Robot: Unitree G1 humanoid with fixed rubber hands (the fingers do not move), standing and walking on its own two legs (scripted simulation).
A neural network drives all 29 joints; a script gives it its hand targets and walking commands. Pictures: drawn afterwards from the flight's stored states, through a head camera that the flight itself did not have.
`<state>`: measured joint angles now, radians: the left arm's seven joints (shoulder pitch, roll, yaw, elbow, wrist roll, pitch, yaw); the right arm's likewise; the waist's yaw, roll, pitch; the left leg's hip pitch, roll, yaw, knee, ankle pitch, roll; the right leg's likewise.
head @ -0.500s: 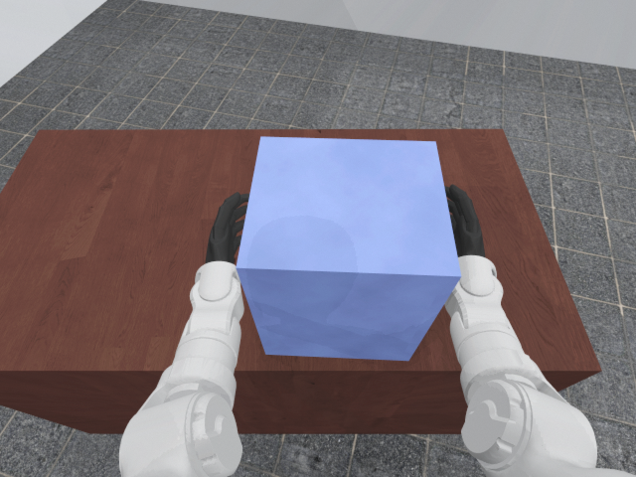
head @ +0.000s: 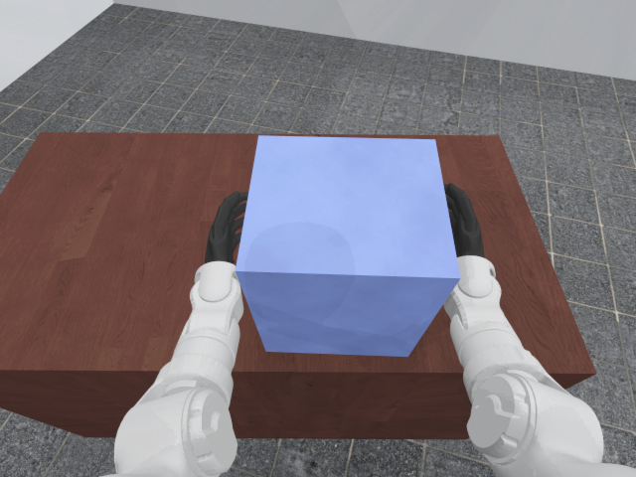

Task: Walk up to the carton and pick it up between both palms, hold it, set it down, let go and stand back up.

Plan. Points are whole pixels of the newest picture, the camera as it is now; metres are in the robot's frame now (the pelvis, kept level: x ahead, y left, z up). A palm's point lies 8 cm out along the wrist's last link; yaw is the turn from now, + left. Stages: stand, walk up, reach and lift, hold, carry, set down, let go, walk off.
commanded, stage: reach and lift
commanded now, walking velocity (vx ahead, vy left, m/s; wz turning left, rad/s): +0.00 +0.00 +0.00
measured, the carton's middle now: (341, 257) +0.41 +0.00 +0.00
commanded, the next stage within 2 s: none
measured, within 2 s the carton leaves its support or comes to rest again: neither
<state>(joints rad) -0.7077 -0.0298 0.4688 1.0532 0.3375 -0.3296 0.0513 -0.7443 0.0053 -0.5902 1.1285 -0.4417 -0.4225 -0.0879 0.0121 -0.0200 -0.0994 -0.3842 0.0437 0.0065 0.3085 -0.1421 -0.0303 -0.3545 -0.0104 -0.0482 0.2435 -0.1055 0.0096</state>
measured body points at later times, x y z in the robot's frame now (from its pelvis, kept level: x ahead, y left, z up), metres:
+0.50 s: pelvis -0.01 +0.00 +0.00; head +0.03 +0.01 +0.45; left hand +0.40 +0.16 +0.05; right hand +0.40 -0.16 +0.06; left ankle -0.01 +0.13 -0.75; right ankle -0.01 -0.12 -0.75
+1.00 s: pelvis -0.02 +0.01 +0.00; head -0.03 +0.03 +0.45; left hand +0.39 +0.16 +0.12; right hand +0.39 -0.16 +0.14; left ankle -0.01 +0.13 -0.75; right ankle -0.01 -0.12 -0.75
